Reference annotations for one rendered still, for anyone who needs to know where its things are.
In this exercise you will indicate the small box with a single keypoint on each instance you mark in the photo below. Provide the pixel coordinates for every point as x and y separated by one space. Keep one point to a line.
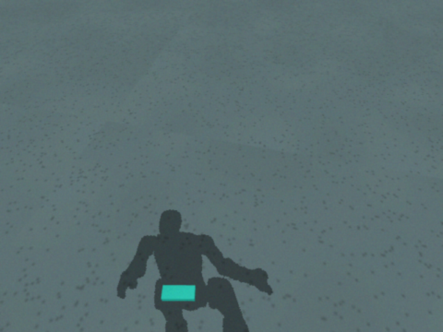
178 293

